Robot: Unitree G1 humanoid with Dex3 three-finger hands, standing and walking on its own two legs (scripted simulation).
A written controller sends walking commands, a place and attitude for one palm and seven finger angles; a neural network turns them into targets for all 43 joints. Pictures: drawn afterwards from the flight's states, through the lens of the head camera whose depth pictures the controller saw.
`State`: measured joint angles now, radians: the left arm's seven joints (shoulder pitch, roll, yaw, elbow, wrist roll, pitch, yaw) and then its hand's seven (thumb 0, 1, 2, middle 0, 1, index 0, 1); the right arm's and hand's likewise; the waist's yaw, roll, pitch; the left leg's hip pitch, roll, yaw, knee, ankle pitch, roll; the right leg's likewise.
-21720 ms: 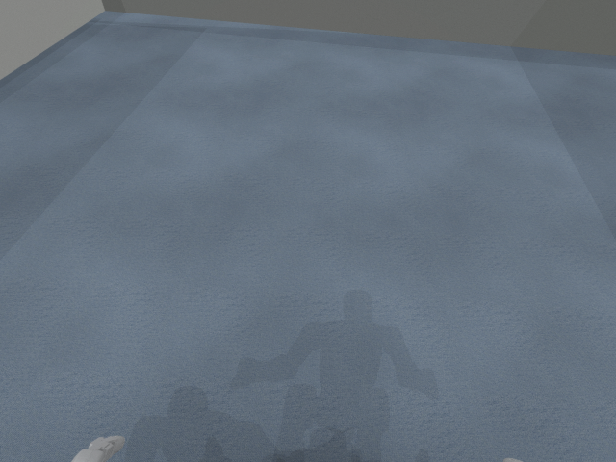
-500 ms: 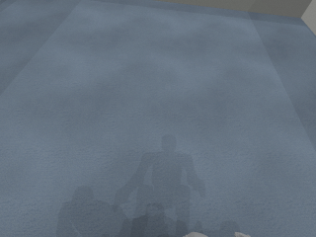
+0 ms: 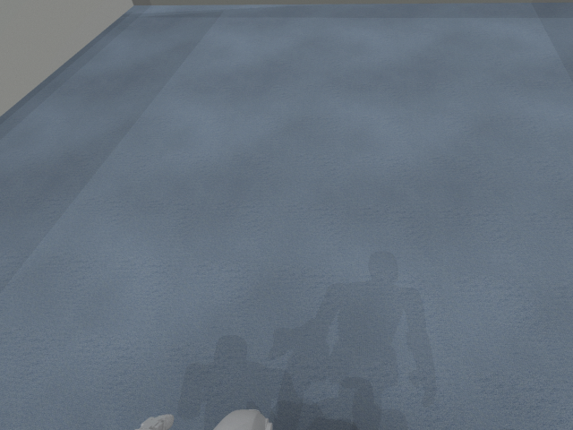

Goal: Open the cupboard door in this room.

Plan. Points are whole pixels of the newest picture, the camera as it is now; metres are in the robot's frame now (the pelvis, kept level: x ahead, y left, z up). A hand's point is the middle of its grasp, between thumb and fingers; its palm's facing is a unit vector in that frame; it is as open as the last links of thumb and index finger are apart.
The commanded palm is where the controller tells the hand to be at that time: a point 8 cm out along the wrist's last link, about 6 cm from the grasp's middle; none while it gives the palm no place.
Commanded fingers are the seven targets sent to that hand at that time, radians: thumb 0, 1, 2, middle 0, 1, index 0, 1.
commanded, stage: turn or walk to find it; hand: left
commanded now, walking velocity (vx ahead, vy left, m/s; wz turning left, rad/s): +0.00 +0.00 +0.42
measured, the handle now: out of the picture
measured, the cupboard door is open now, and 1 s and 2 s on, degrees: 0 0 0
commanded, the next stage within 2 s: stand and wait in 0.12 s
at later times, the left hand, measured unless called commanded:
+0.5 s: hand out of the picture -0.07 +0.26 -0.19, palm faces +0.30 -0.92 -0.24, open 7.4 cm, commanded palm none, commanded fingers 0.00 0.90 0.90 -0.20 -0.30 -0.20 -0.30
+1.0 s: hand out of the picture -0.03 +0.20 -0.14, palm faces +0.44 -0.85 -0.29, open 7.4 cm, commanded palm none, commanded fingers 0.00 0.90 0.90 -0.20 -0.30 -0.20 -0.30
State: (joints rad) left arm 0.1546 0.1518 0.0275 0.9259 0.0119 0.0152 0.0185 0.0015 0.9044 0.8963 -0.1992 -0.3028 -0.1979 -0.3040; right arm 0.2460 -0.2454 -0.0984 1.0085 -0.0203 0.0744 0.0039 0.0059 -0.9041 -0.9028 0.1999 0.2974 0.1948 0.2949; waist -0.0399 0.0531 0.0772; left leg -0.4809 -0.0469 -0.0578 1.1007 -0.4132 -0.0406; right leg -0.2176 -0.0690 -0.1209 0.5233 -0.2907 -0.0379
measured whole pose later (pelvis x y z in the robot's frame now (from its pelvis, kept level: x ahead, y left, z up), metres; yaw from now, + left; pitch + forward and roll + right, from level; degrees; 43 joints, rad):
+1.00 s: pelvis -0.04 -0.02 +0.00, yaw +28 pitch -1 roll +2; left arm 0.14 0.16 0.03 0.89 0.01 0.02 0.02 0.00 0.90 0.90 -0.20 -0.30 -0.20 -0.30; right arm 0.24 -0.25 -0.10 0.98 -0.02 0.08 0.01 0.01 -0.90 -0.90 0.20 0.30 0.20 0.29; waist -0.04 0.06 0.08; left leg -0.49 -0.07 -0.08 1.03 -0.43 -0.03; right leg -0.24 -0.06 -0.10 0.55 -0.30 -0.03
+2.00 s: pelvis -0.03 -0.03 +0.00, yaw +57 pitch -1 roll +3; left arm 0.24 0.16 0.03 0.93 0.01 -0.01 0.00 0.00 0.90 0.90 -0.20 -0.30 -0.20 -0.30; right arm 0.25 -0.25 -0.10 1.00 -0.03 0.07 0.03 0.01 -0.90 -0.90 0.20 0.30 0.20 0.29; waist -0.02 0.05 0.05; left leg -0.52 -0.03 -0.03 1.15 -0.36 -0.03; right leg -0.18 -0.08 -0.13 0.49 -0.30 -0.03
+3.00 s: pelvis +0.07 +0.33 -0.01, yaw +75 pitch +0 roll +2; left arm 0.07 0.18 0.04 0.95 0.02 -0.03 -0.03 0.00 0.91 0.90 -0.19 -0.30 -0.19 -0.30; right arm 0.47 -0.15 -0.05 1.14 -0.02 -0.06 -0.02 0.00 -0.91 -0.90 0.20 0.30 0.19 0.29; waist -0.08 0.00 0.07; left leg 0.04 -0.02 0.06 0.39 -0.42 0.01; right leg -0.45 -0.10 -0.10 0.59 -0.18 0.01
